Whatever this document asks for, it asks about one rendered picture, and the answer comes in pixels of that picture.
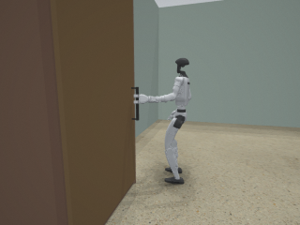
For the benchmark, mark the right robot hand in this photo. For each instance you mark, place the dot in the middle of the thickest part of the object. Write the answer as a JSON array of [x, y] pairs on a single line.
[[172, 115]]

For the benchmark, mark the robot torso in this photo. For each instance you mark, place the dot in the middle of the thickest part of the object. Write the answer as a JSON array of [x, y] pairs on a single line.
[[182, 99]]

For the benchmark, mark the left robot upper arm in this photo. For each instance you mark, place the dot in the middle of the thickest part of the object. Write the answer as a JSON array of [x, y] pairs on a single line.
[[176, 87]]

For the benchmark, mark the left robot thigh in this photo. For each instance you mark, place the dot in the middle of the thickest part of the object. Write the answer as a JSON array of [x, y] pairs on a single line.
[[171, 132]]

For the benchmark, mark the handle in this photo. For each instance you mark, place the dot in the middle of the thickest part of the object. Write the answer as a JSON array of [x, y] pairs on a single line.
[[137, 104]]

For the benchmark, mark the right robot upper arm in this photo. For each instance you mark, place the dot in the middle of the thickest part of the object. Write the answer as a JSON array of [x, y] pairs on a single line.
[[189, 95]]

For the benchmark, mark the wardrobe door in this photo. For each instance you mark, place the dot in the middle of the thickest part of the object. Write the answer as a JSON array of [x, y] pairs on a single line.
[[93, 53], [32, 175]]

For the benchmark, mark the left robot hand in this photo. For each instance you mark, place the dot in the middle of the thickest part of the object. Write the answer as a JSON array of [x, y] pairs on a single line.
[[142, 99]]

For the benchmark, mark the left robot forearm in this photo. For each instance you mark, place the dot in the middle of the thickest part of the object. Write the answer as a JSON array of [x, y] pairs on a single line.
[[164, 98]]

